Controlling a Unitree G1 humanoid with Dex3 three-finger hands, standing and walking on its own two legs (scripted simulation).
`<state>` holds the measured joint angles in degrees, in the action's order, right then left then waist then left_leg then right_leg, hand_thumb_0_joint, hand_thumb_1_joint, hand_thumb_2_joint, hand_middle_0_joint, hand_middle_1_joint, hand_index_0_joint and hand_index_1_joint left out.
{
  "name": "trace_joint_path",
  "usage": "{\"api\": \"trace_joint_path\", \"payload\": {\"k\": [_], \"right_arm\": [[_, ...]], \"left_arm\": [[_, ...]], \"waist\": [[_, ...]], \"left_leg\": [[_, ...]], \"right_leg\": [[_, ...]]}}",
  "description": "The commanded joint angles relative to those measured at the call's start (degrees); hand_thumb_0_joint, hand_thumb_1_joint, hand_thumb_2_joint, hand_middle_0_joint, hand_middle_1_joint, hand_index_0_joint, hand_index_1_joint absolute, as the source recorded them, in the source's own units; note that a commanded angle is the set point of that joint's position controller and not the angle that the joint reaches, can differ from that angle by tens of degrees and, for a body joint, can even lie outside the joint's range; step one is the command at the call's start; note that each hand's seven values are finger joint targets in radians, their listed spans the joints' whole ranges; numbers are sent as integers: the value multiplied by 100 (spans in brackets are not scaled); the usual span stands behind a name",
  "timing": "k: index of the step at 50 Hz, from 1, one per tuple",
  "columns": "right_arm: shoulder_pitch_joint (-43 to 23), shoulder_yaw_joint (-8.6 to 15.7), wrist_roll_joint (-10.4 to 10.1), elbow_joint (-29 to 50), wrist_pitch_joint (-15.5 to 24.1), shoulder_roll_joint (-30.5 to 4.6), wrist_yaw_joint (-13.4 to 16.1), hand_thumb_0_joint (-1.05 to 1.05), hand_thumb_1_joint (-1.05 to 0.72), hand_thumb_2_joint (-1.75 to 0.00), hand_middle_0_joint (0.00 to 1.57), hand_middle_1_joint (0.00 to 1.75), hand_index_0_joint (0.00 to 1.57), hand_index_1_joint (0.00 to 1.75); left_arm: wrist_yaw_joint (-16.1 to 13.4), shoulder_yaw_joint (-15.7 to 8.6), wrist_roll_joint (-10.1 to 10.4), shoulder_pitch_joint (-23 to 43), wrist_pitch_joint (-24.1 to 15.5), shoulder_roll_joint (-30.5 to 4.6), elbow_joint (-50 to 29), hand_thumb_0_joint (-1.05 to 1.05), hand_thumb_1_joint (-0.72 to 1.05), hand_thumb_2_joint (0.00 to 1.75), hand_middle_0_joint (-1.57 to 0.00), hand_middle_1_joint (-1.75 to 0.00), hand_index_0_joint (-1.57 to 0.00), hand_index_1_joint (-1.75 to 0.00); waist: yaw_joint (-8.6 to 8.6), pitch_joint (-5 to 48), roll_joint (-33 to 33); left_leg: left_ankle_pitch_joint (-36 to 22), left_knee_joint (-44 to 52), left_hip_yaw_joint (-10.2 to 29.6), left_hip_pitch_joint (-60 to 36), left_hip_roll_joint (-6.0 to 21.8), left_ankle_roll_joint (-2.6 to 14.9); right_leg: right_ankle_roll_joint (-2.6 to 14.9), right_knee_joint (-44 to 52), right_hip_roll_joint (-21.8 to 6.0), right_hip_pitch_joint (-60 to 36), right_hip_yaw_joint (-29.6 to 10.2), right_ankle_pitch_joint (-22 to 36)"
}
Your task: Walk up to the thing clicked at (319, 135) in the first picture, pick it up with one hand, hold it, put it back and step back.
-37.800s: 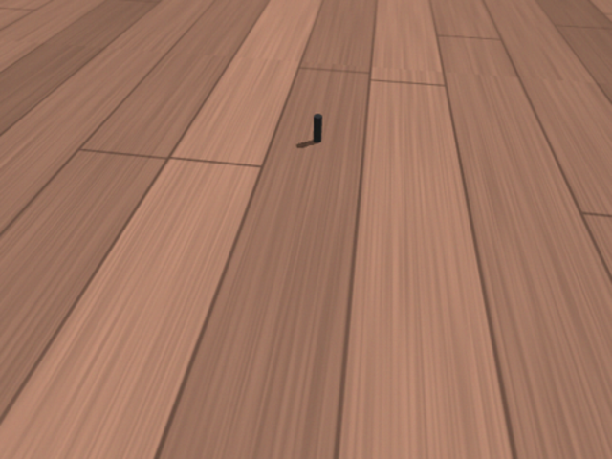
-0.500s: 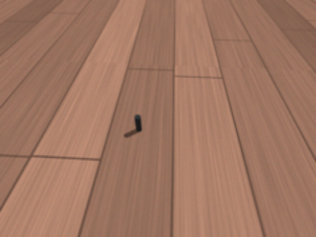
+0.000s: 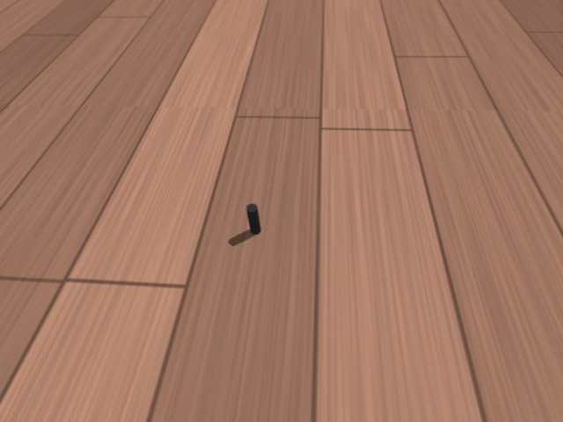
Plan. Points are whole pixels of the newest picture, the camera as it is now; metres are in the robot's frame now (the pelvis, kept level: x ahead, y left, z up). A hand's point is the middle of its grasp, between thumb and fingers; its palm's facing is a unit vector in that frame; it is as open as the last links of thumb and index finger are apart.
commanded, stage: step back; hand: left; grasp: from the side
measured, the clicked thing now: (253, 219) +0.99 +0.22 -0.68
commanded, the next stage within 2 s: stand in 0.22 s
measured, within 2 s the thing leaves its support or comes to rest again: neither
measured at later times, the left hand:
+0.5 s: hand out of the picture +0.12 +0.27 -0.14, palm faces -0.04 -0.94 -0.33, open 7.4 cm
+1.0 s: hand out of the picture +0.10 +0.27 -0.14, palm faces -0.05 -0.94 -0.34, open 7.4 cm
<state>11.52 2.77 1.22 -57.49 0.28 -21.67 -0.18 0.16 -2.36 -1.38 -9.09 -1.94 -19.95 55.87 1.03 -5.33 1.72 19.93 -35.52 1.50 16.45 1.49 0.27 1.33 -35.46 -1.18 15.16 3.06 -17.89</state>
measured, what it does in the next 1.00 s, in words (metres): stands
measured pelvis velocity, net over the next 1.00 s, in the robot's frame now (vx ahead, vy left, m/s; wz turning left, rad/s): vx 0.01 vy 0.02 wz -0.02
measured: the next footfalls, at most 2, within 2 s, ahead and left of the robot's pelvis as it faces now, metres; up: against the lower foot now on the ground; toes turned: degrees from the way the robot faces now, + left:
none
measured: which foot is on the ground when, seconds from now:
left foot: down 0.00-1.00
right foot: down 0.00-1.00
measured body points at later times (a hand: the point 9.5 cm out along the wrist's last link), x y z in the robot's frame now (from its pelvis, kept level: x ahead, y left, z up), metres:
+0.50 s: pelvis +0.03 +0.02 +0.02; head +0.04 +0.02 +0.47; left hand +0.13 +0.32 -0.11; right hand +0.13 -0.27 -0.11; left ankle +0.03 +0.15 -0.73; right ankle +0.01 -0.11 -0.73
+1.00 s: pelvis +0.01 +0.02 +0.02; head +0.02 +0.01 +0.47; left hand +0.10 +0.32 -0.11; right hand +0.08 -0.28 -0.11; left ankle +0.03 +0.15 -0.73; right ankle +0.01 -0.11 -0.73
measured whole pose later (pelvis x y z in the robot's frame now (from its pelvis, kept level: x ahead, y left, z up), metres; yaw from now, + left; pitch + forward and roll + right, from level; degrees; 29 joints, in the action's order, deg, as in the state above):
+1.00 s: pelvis +0.01 +0.02 +0.02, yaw -1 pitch -3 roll +0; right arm 5.6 0.1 0.3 -66.0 0.8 -19.8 -0.8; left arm 0.5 0.0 -0.5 -5.3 -0.9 -20.2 66.0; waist -0.2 -3.7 0.3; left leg 8.9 -18.4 -0.5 6.9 1.7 -1.3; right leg -0.5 -18.4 -1.0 5.7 1.7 -10.0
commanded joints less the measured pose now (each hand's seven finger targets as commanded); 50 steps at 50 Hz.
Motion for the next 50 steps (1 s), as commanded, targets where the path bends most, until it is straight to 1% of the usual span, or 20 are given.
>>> {"api": "trace_joint_path", "payload": {"k": [1,2,3,4,5,6,8,10,11,12,17,21,26,31,36,39,42,44,47,50], "right_arm": [[133,270,71,145,126,-1070,136,0,-90,-90,20,30,20,30],[-163,262,71,228,147,-1219,145,0,-90,-90,20,30,20,30],[-564,259,23,280,127,-1408,118,0,-90,-90,20,30,20,30],[-753,250,23,236,108,-1384,98,0,-90,-90,20,30,20,30],[-818,195,21,176,105,-1241,90,0,-90,-90,20,30,20,30],[-833,163,23,163,111,-1156,94,0,-90,-90,20,30,20,30],[-668,107,-14,74,129,-1081,100,0,-90,-90,20,30,20,30],[-734,103,-13,-31,114,-1066,93,0,-90,-90,20,30,20,30],[-700,42,-73,-54,168,-1099,56,0,-90,-90,20,30,20,30],[-776,43,-70,-77,200,-1101,46,0,-90,-90,20,30,20,30],[-887,4,-90,-189,233,-1070,60,0,-90,-90,20,30,20,30],[-1024,-11,-91,-235,202,-1029,54,0,-90,-90,20,30,20,30],[-1111,-4,-77,-286,206,-1047,40,0,-90,-90,20,30,20,30],[-1156,-12,-72,-333,185,-1021,27,0,-90,-90,20,30,20,30],[-1143,-22,-95,-389,195,-1046,21,0,-90,-90,20,30,20,30],[-1066,-34,-77,-412,181,-990,21,0,-90,-90,20,30,20,30],[-1044,-37,-77,-451,164,-1036,16,0,-90,-90,20,30,20,30],[-979,-44,-63,-452,160,-1021,19,0,-90,-90,20,30,20,30],[-963,-51,-71,-479,175,-1041,17,0,-90,-90,20,30,20,30],[-916,-57,-65,-468,175,-1019,21,0,-90,-90,20,30,20,30]], "left_arm": [[-115,-225,112,313,-54,-1243,-452,0,90,90,-20,-30,-20,-30],[-116,-198,152,235,-15,-1149,-418,0,90,90,-20,-30,-20,-30],[-113,-215,186,240,39,-1217,-313,0,90,90,-20,-30,-20,-30],[-130,-218,135,225,39,-1218,-198,0,90,90,-20,-30,-20,-30],[-130,-211,103,199,5,-1241,-156,0,90,90,-20,-30,-20,-30],[-119,-222,84,254,-21,-1312,-126,0,90,90,-20,-30,-20,-30],[-112,-254,118,338,-51,-1444,-96,0,90,90,-20,-30,-20,-30],[-120,-226,127,456,-41,-1411,-30,0,90,90,-20,-30,-20,-30],[-78,-56,167,332,-14,-1106,169,0,90,90,-20,-30,-20,-30],[-62,-47,161,410,-18,-1131,186,0,90,90,-20,-30,-20,-30],[-67,-20,134,536,-39,-1228,388,0,90,90,-20,-30,-20,-30],[-49,10,119,685,-27,-1222,486,0,90,90,-20,-30,-20,-30],[-47,4,101,715,-48,-1220,576,0,90,90,-20,-30,-20,-30],[-44,25,90,741,-50,-1202,635,0,90,90,-20,-30,-20,-30],[-41,25,101,653,-64,-1195,683,0,90,90,-20,-30,-20,-30],[-54,4,95,704,-58,-1262,679,0,90,90,-20,-30,-20,-30],[-44,27,96,668,-36,-1223,691,0,90,90,-20,-30,-20,-30],[-40,11,82,669,-27,-1257,701,0,90,90,-20,-30,-20,-30],[-30,17,91,566,-28,-1244,709,0,90,90,-20,-30,-20,-30],[-40,6,96,625,-44,-1282,688,0,90,90,-20,-30,-20,-30]], "waist": [[-116,868,-397],[16,925,-23],[103,830,193],[123,681,314],[167,733,230],[102,828,150],[-10,1024,106],[-35,1000,109],[-38,1037,236],[-40,970,195],[-67,1002,-27],[-108,755,-72],[-90,865,-43],[-89,726,-93],[-78,821,-62],[-112,780,-181],[-91,607,-113],[-120,622,-157],[-67,689,-88],[-108,738,-192]], "left_leg": [[-2267,889,448,-967,430,215],[-2166,1116,1011,-669,914,407],[-1543,1149,1148,-13,1104,720],[-1313,1147,1114,312,1147,710],[-1435,1056,859,230,964,539],[-1581,920,610,95,708,370],[-1919,799,408,-174,529,230],[-2097,832,394,-354,547,234],[-1905,1217,581,-624,661,225],[-2060,1304,630,-666,710,218],[-2896,1313,440,-1099,691,156],[-2205,1598,370,-1085,643,100],[-2213,1739,334,-1160,658,68],[-1696,1895,318,-1064,619,47],[-1911,1887,298,-1173,621,41],[-1734,1928,291,-1112,602,25],[-1317,2034,322,-965,583,11],[-1286,2035,330,-898,609,29],[-1508,2038,348,-976,630,32],[-1605,1963,321,-1035,614,26]], "right_leg": [[125,205,-684,206,-759,2194],[7,127,-363,90,-632,1336],[-39,91,-96,-297,-444,136],[-21,287,-108,-617,-432,-23],[20,587,-270,-776,-569,401],[68,715,-409,-798,-705,1009],[131,672,-585,-841,-871,1760],[113,727,-600,-733,-836,1842],[67,934,-510,-742,-714,1490],[41,1017,-493,-779,-693,1504],[-18,1248,-576,-998,-652,2269],[-47,1629,-585,-858,-683,1763],[-73,1759,-639,-1085,-677,1841],[-84,1945,-631,-976,-675,1392],[-76,1989,-670,-1057,-718,1682],[-66,2009,-680,-1015,-726,1527],[-81,2087,-632,-901,-709,1042],[-64,2069,-644,-916,-711,1054],[-55,2019,-660,-978,-725,1249],[-60,2036,-684,-963,-753,1351]]}}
